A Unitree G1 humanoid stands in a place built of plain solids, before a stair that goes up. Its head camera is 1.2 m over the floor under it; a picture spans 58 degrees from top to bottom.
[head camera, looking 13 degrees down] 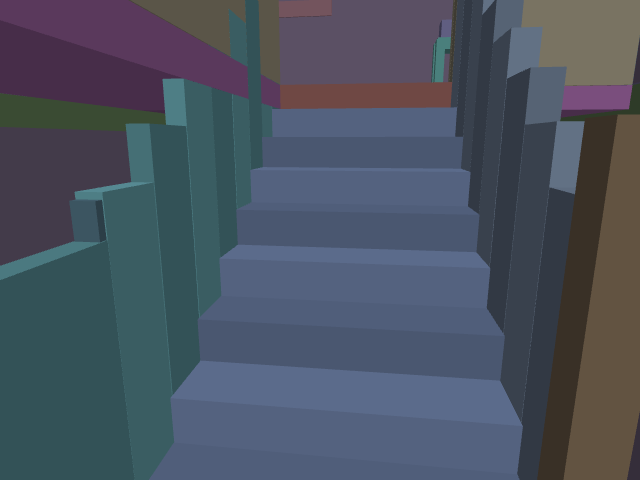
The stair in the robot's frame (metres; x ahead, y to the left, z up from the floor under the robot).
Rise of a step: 0.17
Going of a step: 0.26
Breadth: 1.14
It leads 7 degrees to the right of straight ahead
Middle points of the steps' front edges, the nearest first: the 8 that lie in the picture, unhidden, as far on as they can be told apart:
1.23 -0.06 0.35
1.49 -0.09 0.52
1.75 -0.12 0.70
2.01 -0.16 0.87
2.27 -0.19 1.05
2.52 -0.22 1.22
2.78 -0.26 1.39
3.04 -0.29 1.57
